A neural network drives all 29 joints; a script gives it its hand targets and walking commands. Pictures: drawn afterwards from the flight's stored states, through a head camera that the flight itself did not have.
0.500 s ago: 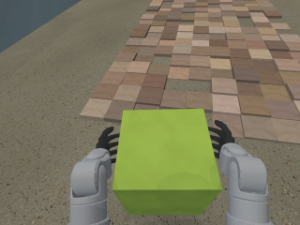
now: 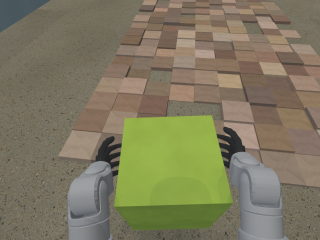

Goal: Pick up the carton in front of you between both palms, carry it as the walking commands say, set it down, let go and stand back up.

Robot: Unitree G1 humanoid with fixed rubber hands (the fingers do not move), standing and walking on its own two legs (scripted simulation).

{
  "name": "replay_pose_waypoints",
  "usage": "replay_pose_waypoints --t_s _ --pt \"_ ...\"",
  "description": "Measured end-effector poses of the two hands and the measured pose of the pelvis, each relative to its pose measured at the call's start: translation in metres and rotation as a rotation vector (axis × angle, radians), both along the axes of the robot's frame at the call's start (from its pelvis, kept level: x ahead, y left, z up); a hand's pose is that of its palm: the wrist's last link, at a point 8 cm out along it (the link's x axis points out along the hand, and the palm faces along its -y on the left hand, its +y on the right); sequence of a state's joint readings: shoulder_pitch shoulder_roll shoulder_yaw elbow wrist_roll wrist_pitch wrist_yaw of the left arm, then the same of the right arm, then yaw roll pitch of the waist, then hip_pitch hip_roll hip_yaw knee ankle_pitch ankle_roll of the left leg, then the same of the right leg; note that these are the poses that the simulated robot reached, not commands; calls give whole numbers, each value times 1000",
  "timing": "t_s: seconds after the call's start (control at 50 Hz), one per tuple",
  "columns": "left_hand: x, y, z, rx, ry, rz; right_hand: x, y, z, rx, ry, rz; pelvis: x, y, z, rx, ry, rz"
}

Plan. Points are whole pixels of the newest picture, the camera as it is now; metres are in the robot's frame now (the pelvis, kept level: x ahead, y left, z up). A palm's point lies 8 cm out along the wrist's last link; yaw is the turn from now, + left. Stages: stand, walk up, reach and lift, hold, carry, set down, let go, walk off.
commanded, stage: carry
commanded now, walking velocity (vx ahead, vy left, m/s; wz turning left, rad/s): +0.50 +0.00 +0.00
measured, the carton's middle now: (169, 176) +0.27 +0.00 +0.00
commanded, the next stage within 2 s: none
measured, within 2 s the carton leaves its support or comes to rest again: neither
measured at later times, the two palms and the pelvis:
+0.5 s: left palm (127, 64) +0.62 +0.12 +0.12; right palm (214, 57) +0.65 -0.18 +0.12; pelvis +0.34 -0.04 +0.00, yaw +4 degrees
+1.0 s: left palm (131, 8) +1.06 +0.14 +0.15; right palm (194, 5) +1.06 -0.16 +0.15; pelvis +0.66 +0.00 +0.02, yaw +1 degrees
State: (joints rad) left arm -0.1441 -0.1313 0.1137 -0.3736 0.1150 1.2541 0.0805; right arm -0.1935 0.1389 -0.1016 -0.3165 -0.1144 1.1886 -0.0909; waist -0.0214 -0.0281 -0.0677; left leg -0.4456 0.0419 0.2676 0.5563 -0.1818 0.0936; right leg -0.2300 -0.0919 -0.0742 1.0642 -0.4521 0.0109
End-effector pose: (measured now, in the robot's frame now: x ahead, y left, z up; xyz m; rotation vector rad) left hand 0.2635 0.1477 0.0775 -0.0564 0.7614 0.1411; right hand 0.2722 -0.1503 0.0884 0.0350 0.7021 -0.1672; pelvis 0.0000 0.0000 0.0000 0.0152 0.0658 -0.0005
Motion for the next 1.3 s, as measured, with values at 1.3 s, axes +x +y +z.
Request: replay_pose_waypoints --t_s 1.3 --pt "1012 -36 91 53 -93 25 1018 -38 78 47 -82 18 887 -36 22 -7 44 32"
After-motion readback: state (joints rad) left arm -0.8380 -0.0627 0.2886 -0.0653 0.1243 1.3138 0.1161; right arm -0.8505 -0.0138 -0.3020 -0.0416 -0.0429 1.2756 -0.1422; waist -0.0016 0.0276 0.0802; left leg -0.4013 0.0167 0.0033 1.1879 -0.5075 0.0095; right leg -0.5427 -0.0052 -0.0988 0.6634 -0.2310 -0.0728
